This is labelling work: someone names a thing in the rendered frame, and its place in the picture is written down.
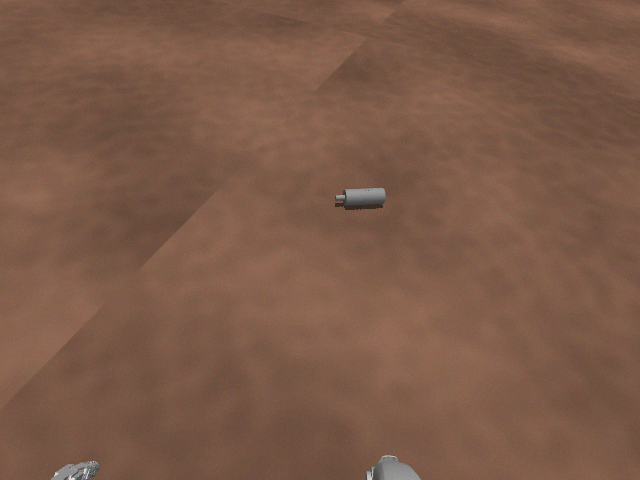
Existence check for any bottle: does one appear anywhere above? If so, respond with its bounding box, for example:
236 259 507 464
335 188 385 206

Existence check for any left robot hand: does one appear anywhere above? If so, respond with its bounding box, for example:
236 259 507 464
51 461 100 480

